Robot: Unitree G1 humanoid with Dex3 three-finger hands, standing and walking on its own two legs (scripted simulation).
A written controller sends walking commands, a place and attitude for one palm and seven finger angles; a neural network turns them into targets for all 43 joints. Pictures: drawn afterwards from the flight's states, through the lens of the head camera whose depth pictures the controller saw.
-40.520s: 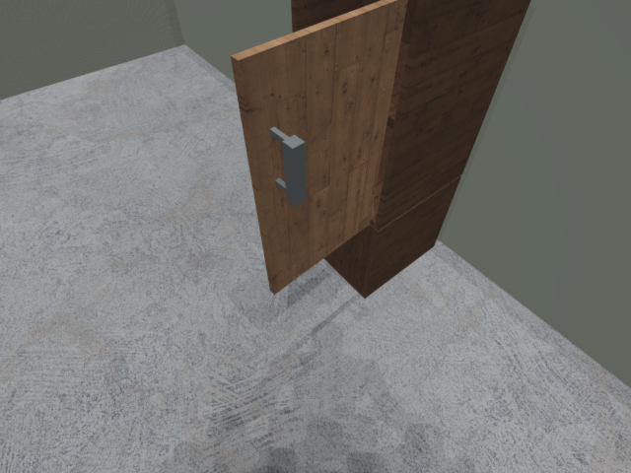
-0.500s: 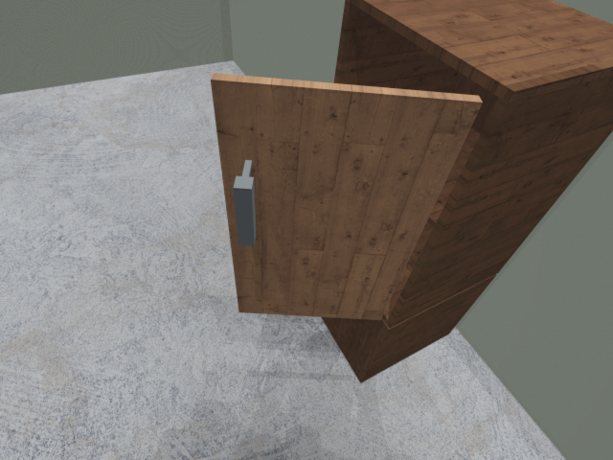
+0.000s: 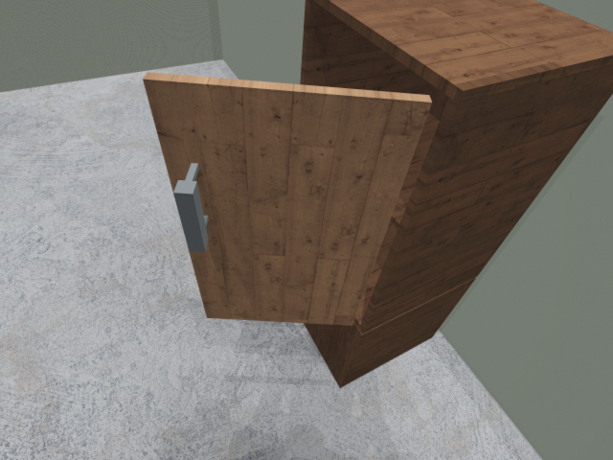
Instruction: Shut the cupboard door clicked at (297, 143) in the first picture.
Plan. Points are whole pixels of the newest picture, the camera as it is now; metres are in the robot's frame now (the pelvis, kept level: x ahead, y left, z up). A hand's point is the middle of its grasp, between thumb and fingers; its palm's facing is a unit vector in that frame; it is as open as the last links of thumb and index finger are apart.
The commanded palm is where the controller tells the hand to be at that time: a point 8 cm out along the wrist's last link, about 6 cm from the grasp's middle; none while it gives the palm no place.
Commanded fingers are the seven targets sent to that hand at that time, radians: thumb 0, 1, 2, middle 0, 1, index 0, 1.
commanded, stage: come to a stop and stand still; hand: left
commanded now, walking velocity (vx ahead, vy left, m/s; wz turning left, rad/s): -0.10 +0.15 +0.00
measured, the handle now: (196, 207) +0.44 +0.20 +0.06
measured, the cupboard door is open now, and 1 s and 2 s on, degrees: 61 61 61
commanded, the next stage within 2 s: look again from close up in 0.68 s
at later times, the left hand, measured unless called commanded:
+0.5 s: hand out of the picture +0.00 +0.24 -0.17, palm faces +0.05 -0.96 -0.26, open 7.4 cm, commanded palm none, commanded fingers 0.00 0.90 0.90 -0.20 -0.30 -0.20 -0.30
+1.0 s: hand out of the picture -0.06 +0.20 -0.17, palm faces +0.04 -0.98 -0.19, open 7.4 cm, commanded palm none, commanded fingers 0.00 0.90 0.90 -0.20 -0.30 -0.20 -0.30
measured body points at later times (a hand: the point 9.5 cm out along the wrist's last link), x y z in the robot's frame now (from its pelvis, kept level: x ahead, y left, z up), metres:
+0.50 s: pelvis -0.03 +0.04 -0.01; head -0.04 +0.05 +0.44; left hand +0.00 +0.29 -0.15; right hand +0.06 -0.18 -0.14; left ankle +0.00 +0.11 -0.74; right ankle -0.01 -0.13 -0.73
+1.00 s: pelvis -0.04 +0.03 +0.00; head -0.04 +0.04 +0.45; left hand -0.06 +0.25 -0.16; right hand -0.03 -0.21 -0.15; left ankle +0.00 +0.11 -0.74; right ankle -0.01 -0.13 -0.74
